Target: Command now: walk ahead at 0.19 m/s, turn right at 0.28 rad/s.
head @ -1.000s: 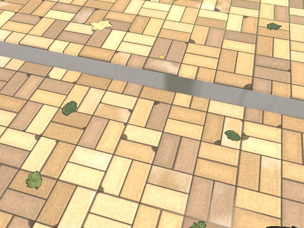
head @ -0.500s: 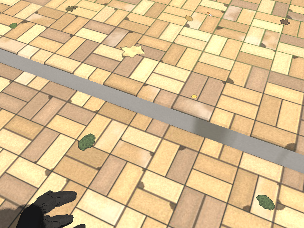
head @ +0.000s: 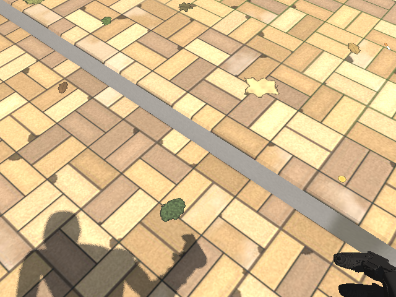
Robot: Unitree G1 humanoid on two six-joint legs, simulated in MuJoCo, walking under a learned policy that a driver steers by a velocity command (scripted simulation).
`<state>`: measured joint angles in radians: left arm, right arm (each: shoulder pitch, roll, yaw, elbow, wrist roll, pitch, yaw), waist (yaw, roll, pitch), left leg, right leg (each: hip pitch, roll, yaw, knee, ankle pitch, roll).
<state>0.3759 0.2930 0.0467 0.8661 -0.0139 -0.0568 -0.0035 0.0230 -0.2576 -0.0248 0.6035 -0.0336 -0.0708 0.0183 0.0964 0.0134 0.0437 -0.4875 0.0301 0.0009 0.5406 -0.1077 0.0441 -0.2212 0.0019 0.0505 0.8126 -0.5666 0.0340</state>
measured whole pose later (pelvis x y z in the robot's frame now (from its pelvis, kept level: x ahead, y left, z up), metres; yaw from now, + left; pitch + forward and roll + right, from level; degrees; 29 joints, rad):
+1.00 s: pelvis +0.08 -0.01 +0.02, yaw -35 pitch +2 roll +0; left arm 0.19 0.37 0.10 0.62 -0.01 0.06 0.02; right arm 0.14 -0.28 -0.07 0.74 -0.01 -0.01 -0.02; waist 0.00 -0.05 0.04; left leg -0.24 0.00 0.00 0.45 -0.24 0.01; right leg -0.52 0.09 0.12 1.10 -0.45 0.06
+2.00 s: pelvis +0.06 -0.01 +0.02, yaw -30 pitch +1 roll -3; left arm 0.08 0.34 0.10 0.72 0.00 0.03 0.04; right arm 0.21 -0.31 -0.06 0.70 0.01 0.01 -0.02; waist -0.01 -0.03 0.07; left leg -0.22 -0.03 -0.05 0.44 -0.23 0.07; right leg -0.51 0.01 0.04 1.09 -0.41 0.09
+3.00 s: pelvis +0.36 -0.12 +0.02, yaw -34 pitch +1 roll +2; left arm 0.17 0.33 0.06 0.69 -0.02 -0.03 0.00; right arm 0.32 -0.29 -0.07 0.77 -0.01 -0.10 0.00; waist -0.06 -0.05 0.03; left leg -0.06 -0.03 0.15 0.25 -0.21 0.03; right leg -0.67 -0.10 0.05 1.00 -0.16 0.02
